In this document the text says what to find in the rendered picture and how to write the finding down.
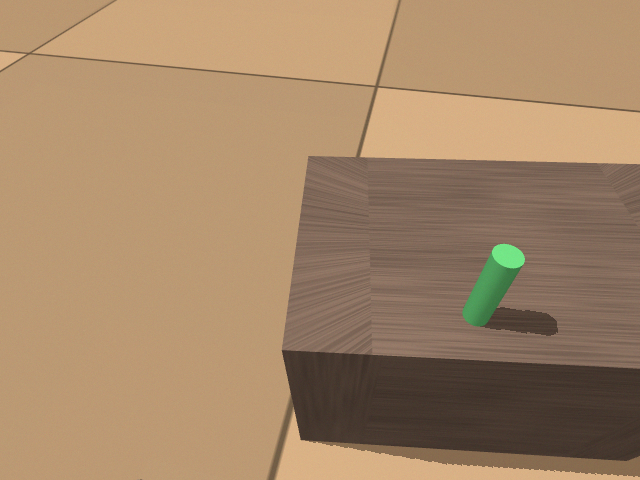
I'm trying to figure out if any can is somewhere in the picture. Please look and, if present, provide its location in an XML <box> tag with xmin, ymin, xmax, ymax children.
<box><xmin>462</xmin><ymin>244</ymin><xmax>525</xmax><ymax>327</ymax></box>

